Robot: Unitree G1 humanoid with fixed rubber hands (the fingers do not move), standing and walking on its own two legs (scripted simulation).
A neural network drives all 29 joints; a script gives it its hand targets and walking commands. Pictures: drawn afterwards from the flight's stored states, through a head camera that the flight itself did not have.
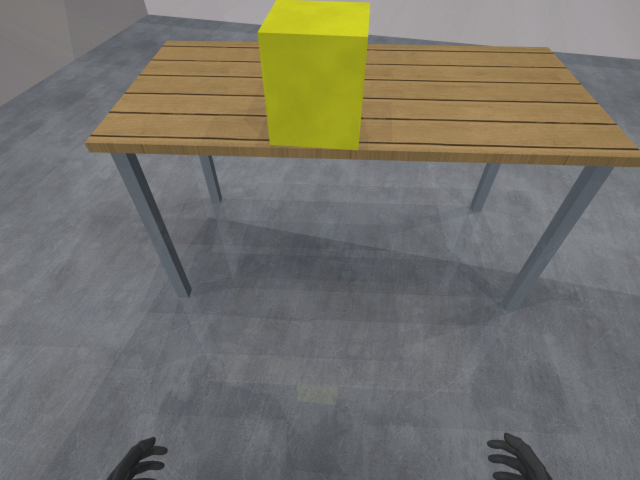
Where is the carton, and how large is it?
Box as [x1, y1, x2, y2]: [257, 0, 369, 149]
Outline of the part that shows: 276,0 257,32 270,144 357,149 367,43 369,3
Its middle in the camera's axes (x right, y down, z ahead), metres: +0.00 -0.37 +0.89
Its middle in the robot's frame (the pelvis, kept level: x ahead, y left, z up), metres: +0.93 +0.05 +0.07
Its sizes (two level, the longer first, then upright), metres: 0.210 0.200 0.250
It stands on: a table, 0.70 m high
